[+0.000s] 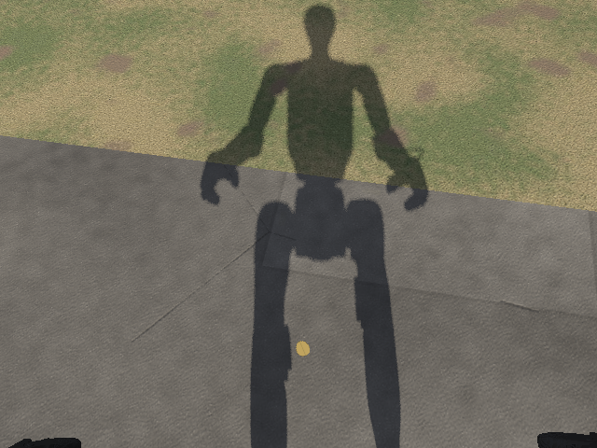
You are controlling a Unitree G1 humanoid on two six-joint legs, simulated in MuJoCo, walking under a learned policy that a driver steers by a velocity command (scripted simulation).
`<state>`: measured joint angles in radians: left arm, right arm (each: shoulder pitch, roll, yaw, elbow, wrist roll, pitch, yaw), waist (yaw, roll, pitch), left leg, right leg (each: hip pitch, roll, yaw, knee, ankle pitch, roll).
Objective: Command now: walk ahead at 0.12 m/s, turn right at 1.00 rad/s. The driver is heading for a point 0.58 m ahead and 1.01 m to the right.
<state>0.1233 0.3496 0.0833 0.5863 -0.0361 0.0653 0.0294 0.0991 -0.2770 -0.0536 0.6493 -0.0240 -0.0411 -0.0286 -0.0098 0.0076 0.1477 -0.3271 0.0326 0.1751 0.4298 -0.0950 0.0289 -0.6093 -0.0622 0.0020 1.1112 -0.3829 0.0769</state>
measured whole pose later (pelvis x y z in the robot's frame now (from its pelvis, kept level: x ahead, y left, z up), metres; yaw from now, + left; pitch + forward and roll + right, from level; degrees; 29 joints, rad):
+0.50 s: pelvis +0.10 -0.01 +0.00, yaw -28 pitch +3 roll +2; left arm 0.16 0.32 0.10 0.57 -0.03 0.05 0.03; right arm 0.02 -0.30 -0.08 0.67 0.00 -0.01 0.00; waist 0.02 0.03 0.05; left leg -0.50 -0.05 -0.11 0.77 -0.33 -0.07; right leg -0.37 0.11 0.21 0.54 -0.20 -0.05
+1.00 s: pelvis +0.24 -0.15 -0.02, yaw -56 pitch +3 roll +0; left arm 0.06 0.32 0.05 0.59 0.05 0.04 -0.12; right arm 0.53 -0.30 -0.06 0.85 -0.04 -0.06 -0.01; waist -0.10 -0.03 0.00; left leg 0.20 0.08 0.30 0.23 -0.46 -0.09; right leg -0.76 -0.05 -0.08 0.97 -0.22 -0.10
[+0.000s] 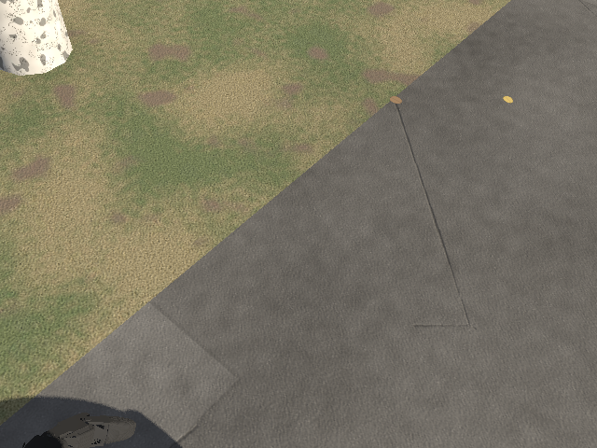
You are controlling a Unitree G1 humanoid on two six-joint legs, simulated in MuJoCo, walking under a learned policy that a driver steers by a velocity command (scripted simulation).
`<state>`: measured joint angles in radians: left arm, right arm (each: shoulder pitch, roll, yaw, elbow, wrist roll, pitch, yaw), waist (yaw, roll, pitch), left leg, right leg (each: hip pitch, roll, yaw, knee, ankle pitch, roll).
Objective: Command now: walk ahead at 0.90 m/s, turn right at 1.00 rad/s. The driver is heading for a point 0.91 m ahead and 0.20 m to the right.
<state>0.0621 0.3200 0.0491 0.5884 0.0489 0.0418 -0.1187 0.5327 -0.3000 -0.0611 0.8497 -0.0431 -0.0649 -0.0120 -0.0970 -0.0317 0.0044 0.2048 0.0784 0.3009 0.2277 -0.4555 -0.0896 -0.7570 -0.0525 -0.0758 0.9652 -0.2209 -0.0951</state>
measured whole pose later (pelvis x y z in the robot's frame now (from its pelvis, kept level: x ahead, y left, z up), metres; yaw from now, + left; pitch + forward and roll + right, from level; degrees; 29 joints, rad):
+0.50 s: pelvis +0.46 -0.09 -0.01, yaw -14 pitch +2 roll +0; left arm 0.47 0.32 0.04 0.91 0.02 -0.10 0.00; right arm 0.04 -0.27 0.01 0.66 -0.02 -0.05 0.04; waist 0.06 0.00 0.05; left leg -0.66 0.03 0.09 0.57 0.02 0.09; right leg 0.33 0.12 0.08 0.14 -0.42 -0.14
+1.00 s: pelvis +0.92 -0.24 -0.01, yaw -15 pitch +1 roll +1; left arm 0.01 0.25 0.00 0.76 0.02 -0.11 -0.04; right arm 0.41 -0.27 -0.03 0.92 0.01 -0.06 -0.01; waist -0.04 0.01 0.07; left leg -0.04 -0.04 -0.06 0.93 -0.53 -0.03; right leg -0.56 0.06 -0.01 0.54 0.00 -0.07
